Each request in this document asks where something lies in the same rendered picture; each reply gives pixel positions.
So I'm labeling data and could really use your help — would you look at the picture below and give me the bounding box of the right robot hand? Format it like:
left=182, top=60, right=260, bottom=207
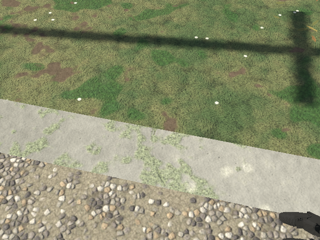
left=279, top=211, right=320, bottom=240

